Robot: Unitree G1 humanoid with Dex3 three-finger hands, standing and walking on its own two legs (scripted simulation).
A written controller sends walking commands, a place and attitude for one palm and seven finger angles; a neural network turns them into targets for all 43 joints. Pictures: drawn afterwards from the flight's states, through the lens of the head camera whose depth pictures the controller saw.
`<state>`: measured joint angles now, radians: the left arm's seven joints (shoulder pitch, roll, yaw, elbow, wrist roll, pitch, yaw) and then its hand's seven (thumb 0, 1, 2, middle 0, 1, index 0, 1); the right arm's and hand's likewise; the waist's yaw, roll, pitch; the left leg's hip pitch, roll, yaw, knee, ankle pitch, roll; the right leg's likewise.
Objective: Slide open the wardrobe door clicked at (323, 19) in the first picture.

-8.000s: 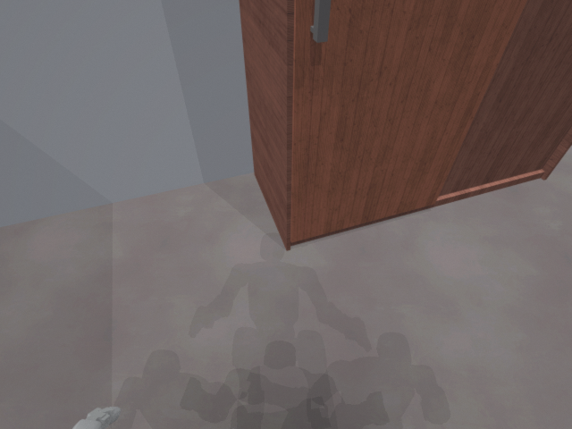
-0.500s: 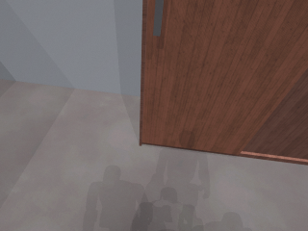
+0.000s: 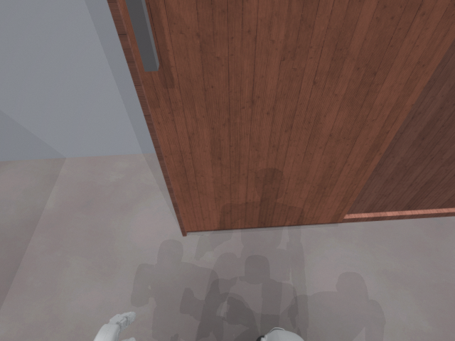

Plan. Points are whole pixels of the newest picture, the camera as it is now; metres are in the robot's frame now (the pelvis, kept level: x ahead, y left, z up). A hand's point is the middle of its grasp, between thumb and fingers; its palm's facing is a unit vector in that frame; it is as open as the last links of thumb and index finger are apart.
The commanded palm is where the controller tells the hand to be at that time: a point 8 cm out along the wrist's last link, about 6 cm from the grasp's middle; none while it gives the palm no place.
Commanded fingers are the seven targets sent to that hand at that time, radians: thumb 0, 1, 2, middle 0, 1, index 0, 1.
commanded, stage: take the last steps up to it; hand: left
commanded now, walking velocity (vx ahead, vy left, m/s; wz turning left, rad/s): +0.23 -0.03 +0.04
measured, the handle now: (140, 7) +0.64 +0.16 +0.27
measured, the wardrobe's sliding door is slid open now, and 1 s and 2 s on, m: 0.00 0.00 0.00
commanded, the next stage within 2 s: come to a stop and stand still in 0.30 s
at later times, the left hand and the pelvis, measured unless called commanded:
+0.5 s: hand out of the picture +0.08 +0.17 -0.17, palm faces +0.12 -0.99 -0.12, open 7.3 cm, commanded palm none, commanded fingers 0.00 0.90 0.90 -0.20 -0.30 -0.20 -0.30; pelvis +0.12 +0.01 +0.02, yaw +1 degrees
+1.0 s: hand (156, 337) +0.16 +0.15 -0.15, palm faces +0.06 -0.97 -0.25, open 7.3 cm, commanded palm none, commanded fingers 0.00 0.90 0.90 -0.20 -0.30 -0.20 -0.30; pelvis +0.12 -0.04 +0.02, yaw +1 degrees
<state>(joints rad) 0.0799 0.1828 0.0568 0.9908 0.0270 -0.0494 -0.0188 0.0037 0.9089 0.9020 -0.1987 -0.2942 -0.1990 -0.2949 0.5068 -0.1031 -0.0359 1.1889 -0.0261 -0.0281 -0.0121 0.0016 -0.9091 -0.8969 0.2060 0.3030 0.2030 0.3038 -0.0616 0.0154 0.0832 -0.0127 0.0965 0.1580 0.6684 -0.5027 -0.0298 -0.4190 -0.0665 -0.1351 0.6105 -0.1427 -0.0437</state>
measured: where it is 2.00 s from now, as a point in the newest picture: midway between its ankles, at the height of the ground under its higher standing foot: outside the picture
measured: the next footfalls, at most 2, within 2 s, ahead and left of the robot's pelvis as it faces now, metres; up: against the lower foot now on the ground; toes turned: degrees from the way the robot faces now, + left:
left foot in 0.40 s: +0.18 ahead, +0.11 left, +0.00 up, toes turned +6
right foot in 0.72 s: +0.19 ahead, -0.13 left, +0.00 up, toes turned -5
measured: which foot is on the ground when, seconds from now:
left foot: up 0.00-0.38, down 0.40-1.00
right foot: down 0.00-0.42, up 0.44-0.70, down 0.72-1.00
